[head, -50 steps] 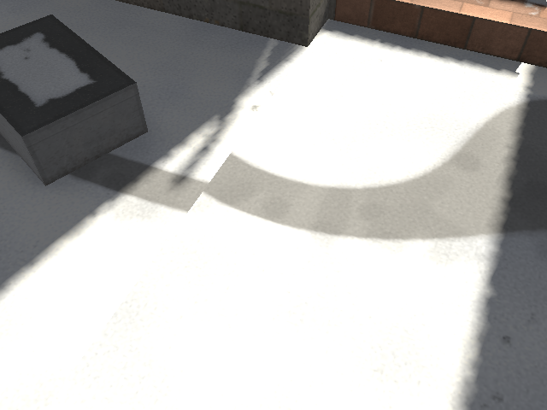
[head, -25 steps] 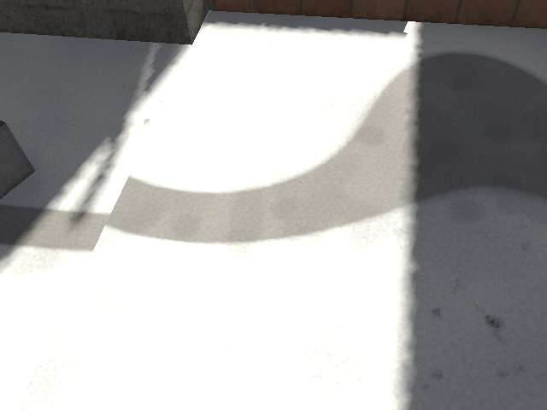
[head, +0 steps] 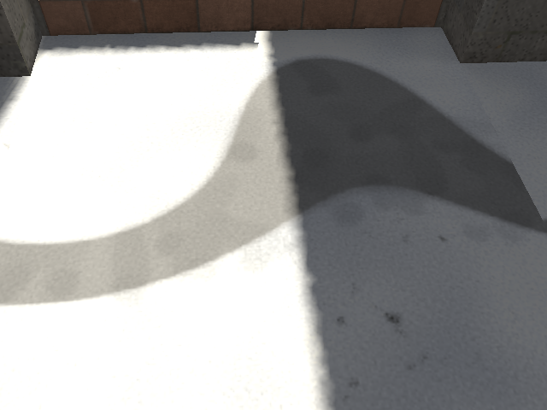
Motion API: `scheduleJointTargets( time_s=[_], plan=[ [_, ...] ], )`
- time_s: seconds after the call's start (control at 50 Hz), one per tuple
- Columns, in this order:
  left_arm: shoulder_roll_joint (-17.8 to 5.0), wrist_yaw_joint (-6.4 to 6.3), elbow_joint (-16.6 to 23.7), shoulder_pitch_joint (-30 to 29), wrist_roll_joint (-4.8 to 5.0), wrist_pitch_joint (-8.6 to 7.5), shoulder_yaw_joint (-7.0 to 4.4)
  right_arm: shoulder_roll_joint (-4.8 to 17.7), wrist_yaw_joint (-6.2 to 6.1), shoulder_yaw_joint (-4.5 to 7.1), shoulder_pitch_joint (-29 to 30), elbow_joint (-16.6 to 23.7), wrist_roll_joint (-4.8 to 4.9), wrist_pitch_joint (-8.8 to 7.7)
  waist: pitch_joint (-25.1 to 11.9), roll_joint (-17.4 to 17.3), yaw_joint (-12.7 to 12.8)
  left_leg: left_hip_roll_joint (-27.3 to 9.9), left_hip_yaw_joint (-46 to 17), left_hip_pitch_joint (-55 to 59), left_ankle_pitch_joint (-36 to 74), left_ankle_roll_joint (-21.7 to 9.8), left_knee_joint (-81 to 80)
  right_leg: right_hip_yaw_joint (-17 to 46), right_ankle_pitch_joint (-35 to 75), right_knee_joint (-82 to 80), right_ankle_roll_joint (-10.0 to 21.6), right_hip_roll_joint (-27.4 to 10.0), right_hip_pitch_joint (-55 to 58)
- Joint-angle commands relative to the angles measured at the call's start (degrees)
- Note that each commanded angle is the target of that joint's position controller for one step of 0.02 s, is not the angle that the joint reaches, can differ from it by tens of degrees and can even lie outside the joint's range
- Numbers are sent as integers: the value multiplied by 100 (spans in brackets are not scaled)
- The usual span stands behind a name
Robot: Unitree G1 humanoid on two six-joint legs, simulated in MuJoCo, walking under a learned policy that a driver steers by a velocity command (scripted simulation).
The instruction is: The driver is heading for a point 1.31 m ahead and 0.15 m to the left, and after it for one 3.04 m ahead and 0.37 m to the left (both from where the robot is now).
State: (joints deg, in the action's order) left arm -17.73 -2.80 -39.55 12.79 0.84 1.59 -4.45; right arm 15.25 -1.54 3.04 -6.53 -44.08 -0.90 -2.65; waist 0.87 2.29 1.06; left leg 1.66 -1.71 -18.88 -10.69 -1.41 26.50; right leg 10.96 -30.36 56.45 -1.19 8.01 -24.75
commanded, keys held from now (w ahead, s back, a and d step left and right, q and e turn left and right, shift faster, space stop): e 0.08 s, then w+e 0.04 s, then w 0.68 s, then w+q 0.20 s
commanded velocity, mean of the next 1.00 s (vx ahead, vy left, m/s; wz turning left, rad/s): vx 0.35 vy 0.00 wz -0.17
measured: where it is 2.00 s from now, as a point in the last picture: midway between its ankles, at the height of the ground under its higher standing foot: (301, 268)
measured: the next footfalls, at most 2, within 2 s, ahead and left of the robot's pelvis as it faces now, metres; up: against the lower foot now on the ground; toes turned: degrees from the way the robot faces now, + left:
right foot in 0.36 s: +0.04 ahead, -0.15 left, +0.00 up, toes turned -10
left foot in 0.84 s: +0.45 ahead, -0.01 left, +0.00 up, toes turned -8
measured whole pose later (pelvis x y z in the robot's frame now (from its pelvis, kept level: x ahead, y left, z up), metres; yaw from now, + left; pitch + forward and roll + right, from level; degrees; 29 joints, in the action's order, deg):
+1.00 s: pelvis +0.34 -0.07 +0.00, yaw -7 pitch +2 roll +1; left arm -15.7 -0.2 -43.0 17.0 0.5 -5.9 -1.7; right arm 16.2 2.3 2.9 -12.1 -42.8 0.2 -4.5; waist 2.4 1.1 0.1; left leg 5.4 1.3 -19.8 -7.6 -5.2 25.5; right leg 3.2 -20.3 69.1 1.2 -2.3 -24.1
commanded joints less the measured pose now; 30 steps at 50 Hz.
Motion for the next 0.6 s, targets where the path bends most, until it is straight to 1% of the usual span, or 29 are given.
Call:
scheduleJointTargets(
  time_s=[0.02, 0.04, 0.06, 0.08, 0.1, 0.14, 0.18, 0.22, 0.26, 0.28, 0.3, 0.32, 0.34, 0.36, 0.38, 0.4, 0.42, 0.44, 0.46, 0.48, 0.5, 0.54, 0.56, 0.6],
  plan=[
    [-718, -18, 174, 536, 2, 80, -254, 610, -31, 130, 172, 515, 39, 7, -576, -713, 84, -1710, -1313, 1306, 2249, -1044, -625, -174, 329, 1573, -397, -537, -1098],
    [-544, 19, 225, 504, 29, 109, -202, 647, -50, 122, 167, 517, 23, 44, -502, -802, 70, -1532, -960, 1084, 2229, -1055, -730, -384, 542, 1572, -451, -578, -983],
    [-428, 42, 318, 386, 64, 117, -161, 670, -71, 127, 112, 506, -1, 74, -442, -930, 9, -1420, -705, 1041, 2134, -1083, -830, -574, 712, 1394, -483, -620, -971],
    [-341, 51, 435, 211, 81, 112, -123, 696, -97, 137, 3, 491, -15, 103, -427, -1032, -91, -1424, -587, 1151, 2088, -1142, -891, -689, 799, 1174, -510, -676, -1045],
    [-299, 70, 542, 60, 76, 99, -94, 738, -124, 158, -208, 457, -6, 126, -508, -1063, -224, -1508, -589, 1351, 1434, -1194, -1048, -764, 895, 929, -513, -792, -1161],
    [-247, 131, 735, -200, 37, 51, -44, 860, -152, 206, -458, 411, 60, 139, -528, -1110, -409, -1669, -768, 1468, 13, -1256, -1362, -835, 934, 386, -458, -985, -1190],
    [-154, 206, 825, -269, -8, -37, 18, 1006, -108, 247, -503, 391, 117, 89, -500, -1124, -426, -1741, -805, 1340, -755, -1252, -1556, -940, 845, -226, -304, -1060, -879],
    [-118, 266, 803, -209, -18, -132, 56, 1080, -18, 267, -431, 394, 155, 10, -388, -1120, -369, -1725, -651, 1001, -1000, -1206, -1669, -1124, 769, -915, -88, -1047, -319],
    [-155, 306, 741, -142, -10, -220, 55, 1097, 96, 273, -505, 330, 212, -71, -238, -1107, -348, -1740, -568, 770, -1012, -1193, -1680, -1288, 780, -1569, 128, -963, 193],
    [-167, 324, 711, -82, 8, -257, 49, 1117, 150, 276, -541, 290, 254, -90, -190, -1086, -300, -1762, -568, 708, -1078, -1170, -1620, -1326, 900, -1954, 236, -931, 444],
    [-150, 343, 643, 82, 22, -290, 42, 1125, 193, 270, -487, 269, 319, -86, -153, -1018, -146, -1722, -503, 551, -1239, -1093, -1469, -1404, 1261, -2537, 357, -874, 855],
    [-136, 354, 506, 340, 18, -313, 26, 1061, 224, 243, -464, 248, 356, -71, -150, -923, 10, -1615, -394, 269, -1380, -991, -1209, -1531, 1578, -3066, 458, -734, 1433],
    [-209, 334, 335, 752, 27, -319, -22, 833, 248, 162, -500, 220, 320, -75, -283, -769, 190, -1417, -224, -158, -1460, -799, -760, -1503, 1528, -3244, 529, -656, 2213],
    [-385, 294, 216, 1358, 30, -329, -86, 394, 294, 6, -338, 282, 206, -106, -505, -282, 461, -1043, 225, -938, -1453, -421, 418, -556, 1273, -3497, 686, -1334, 3162],
    [-1125, 254, 325, 1614, -13, -334, -218, 43, 372, -113, -234, 612, 32, -214, -548, 1301, 373, -354, 758, -2483, -2126, 1, 2424, 1637, 1109, -3961, 1305, -2752, 3807],
    [-1182, 301, 297, 1687, -43, -443, -254, 637, 345, 70, 56, 715, 207, -295, -145, 1062, 537, -419, 183, -3267, -2300, -50, 3440, 2570, 138, -4513, 1987, -3202, 3166],
    [-819, 338, 348, 1402, -37, -557, -136, 905, 355, 153, 53, 693, 344, -322, 294, 748, 374, -697, -77, -3530, -1687, -173, 3751, 2247, -412, -4664, 1874, -2956, 2960],
    [-578, 363, 383, 1088, -38, -628, -53, 886, 367, 164, -65, 582, 340, -322, 461, 677, 204, -804, -106, -3550, -1049, -215, 3738, 1741, -131, -4725, 1679, -2658, 2806],
    [-463, 379, 430, 854, -25, -651, -3, 871, 362, 174, -157, 478, 233, -320, 459, 578, 101, -883, -108, -3413, -593, -173, 3621, 1283, 509, -4792, 1527, -2428, 2684],
    [-416, 375, 446, 729, -29, -652, 23, 853, 372, 185, -215, 431, 158, -317, 443, 497, 20, -939, -105, -3198, -189, -109, 3480, 875, 1254, -4859, 1411, -2257, 2560],
    [-409, 362, 436, 748, -63, -661, 26, 739, 387, 162, -238, 387, 135, -320, 350, 420, -9, -899, -13, -3030, 162, -45, 3458, 554, 2002, -4876, 1356, -2124, 2490],
    [-411, 330, 301, 929, -72, -662, 17, 577, 388, 121, -195, 359, 121, -298, 214, 273, 0, -834, 97, -2969, 619, 97, 3213, 68, 3120, -4832, 1314, -1990, 2557],
    [-411, 309, 225, 1021, -68, -654, 18, 510, 377, 96, -74, 396, 127, -285, 221, 241, 31, -798, 130, -2942, 794, 153, 2942, -111, 3416, -4827, 1289, -1938, 2546],
    [-415, 272, 86, 1153, -60, -636, 24, 359, 382, 28, 300, 518, 149, -284, 308, 268, 137, -692, 211, -2697, 1239, 192, 2167, -418, 3598, -4850, 1196, -1806, 2405]
  ],
)
Velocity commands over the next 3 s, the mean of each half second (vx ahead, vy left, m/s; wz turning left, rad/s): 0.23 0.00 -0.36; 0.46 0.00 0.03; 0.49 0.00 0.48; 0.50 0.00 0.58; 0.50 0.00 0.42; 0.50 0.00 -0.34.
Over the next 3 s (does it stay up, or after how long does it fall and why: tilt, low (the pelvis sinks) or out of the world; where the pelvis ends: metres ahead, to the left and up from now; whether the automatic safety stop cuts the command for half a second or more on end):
stays up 1.28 0.28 0.01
